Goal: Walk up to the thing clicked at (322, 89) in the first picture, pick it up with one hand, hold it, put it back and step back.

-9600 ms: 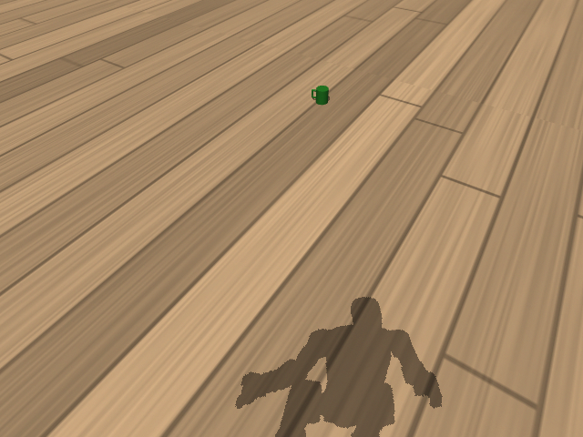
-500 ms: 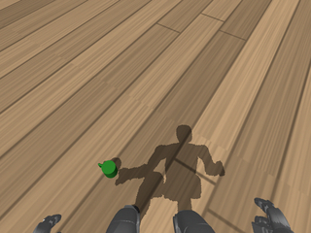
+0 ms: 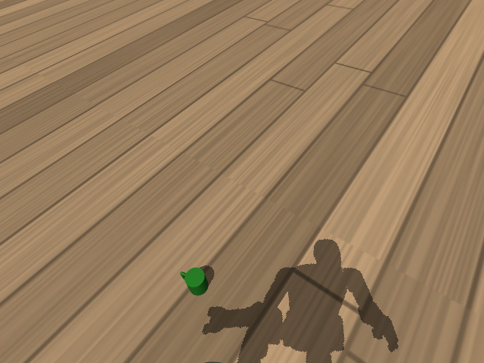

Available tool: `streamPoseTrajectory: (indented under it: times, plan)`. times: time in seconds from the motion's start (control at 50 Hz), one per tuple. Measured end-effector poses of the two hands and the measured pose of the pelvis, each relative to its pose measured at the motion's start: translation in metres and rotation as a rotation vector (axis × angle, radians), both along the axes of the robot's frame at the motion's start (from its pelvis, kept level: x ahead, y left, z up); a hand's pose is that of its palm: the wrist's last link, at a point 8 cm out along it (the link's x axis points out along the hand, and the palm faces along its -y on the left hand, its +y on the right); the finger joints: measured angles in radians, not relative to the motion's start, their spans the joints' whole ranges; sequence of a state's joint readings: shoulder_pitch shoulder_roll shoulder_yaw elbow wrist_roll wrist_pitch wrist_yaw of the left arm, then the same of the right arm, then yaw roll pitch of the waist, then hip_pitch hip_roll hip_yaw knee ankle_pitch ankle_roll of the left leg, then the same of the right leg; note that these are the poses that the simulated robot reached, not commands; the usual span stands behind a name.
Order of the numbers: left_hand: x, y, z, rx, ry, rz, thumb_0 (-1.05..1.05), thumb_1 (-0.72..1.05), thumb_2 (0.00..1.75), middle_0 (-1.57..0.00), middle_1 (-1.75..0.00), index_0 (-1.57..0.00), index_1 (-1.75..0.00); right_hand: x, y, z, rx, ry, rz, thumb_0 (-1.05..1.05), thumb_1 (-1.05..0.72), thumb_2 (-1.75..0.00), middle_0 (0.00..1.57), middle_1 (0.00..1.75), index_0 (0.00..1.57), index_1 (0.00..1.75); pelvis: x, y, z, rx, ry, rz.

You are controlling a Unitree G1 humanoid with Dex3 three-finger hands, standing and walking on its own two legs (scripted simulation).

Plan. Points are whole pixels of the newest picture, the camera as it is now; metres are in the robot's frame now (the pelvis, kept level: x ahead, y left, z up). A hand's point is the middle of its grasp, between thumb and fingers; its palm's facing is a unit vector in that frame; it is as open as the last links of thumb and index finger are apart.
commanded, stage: walk up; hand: left
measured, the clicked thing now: (193, 280) +0.52 +0.32 -0.72
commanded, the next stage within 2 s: none
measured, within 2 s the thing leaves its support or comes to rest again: neither
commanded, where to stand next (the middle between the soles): +0.07 +0.01 m, yaw -2 degrees
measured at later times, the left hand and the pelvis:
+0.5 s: hand out of the picture +0.11 +0.28 -0.15, palm faces -0.02 -0.91 -0.40, open 7.3 cm; pelvis +0.04 +0.01 -0.01, yaw -1 degrees
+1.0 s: hand out of the picture +0.05 +0.27 -0.15, palm faces +0.07 -0.93 -0.36, open 7.3 cm; pelvis -0.04 +0.00 +0.00, yaw +3 degrees
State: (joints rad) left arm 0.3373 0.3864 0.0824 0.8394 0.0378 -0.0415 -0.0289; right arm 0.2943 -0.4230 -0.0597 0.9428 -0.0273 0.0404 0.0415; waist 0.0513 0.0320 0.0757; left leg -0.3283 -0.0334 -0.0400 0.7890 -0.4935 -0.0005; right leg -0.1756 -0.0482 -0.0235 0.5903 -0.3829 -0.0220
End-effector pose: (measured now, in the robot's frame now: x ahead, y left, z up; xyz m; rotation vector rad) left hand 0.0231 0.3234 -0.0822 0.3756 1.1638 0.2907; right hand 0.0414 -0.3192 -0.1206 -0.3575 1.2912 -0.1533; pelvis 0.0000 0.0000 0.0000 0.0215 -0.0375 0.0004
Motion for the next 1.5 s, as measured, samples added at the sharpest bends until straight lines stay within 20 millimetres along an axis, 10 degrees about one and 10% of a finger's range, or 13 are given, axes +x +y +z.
streamPoseTrajectory:
  times: [0.14,0.3,0.6,0.8,0.94,1.22,1.5]
  plan:
    - [-0.009,0.031,-0.024,-0.033,0.088,0.007,0.00,0.91,0.90,-0.20,-0.30,-0.21,-0.30,0.051,0.028,0.022,-0.033,-0.218,0.039,0.01,-0.90,-0.90,0.21,0.30,0.20,0.30,0.011,0.027,-0.007,0.008,-0.035,-0.003]
    - [0.044,0.030,-0.023,-0.075,0.002,-0.030,0.00,0.91,0.90,-0.20,-0.30,-0.21,-0.30,0.057,0.038,0.045,-0.052,-0.236,0.023,0.00,-0.90,-0.90,0.21,0.30,0.20,0.30,0.033,0.027,0.006,-0.007,-0.052,0.009]
    - [0.089,-0.021,-0.022,-0.005,0.019,-0.080,0.00,0.91,0.90,-0.20,-0.30,-0.21,-0.30,0.097,0.017,-0.021,0.027,-0.148,-0.013,0.00,-0.90,-0.90,0.21,0.30,0.20,0.29,0.020,-0.003,-0.015,0.014,-0.017,-0.012]
    - [0.089,-0.021,-0.016,-0.019,-0.141,-0.076,0.00,0.90,0.90,-0.20,-0.30,-0.21,-0.30,0.034,0.014,-0.019,-0.003,-0.074,0.038,0.00,-0.90,-0.90,0.21,0.30,0.20,0.29,-0.006,0.001,-0.019,-0.001,0.003,0.047]
    - [0.042,-0.008,-0.029,-0.076,-0.082,0.010,0.00,0.91,0.90,-0.20,-0.30,-0.21,-0.30,-0.022,0.006,0.013,-0.078,-0.038,-0.003,0.00,-0.90,-0.90,0.21,0.30,0.20,0.30,-0.022,0.003,-0.007,-0.033,-0.039,0.059]
    - [-0.055,-0.034,-0.036,-0.047,0.098,-0.029,0.00,0.91,0.90,-0.20,-0.30,-0.21,-0.30,-0.011,-0.013,0.004,-0.047,-0.153,0.010,0.00,-0.90,-0.90,0.21,0.30,0.20,0.29,-0.073,-0.017,-0.010,-0.052,-0.015,-0.009]
    - [-0.037,-0.015,-0.024,-0.075,-0.041,-0.059,0.00,0.91,0.90,-0.20,-0.30,-0.21,-0.30,-0.065,0.036,0.000,0.037,-0.131,-0.020,0.00,-0.90,-0.90,0.21,0.30,0.20,0.30,-0.097,0.007,-0.002,-0.012,-0.020,-0.012]
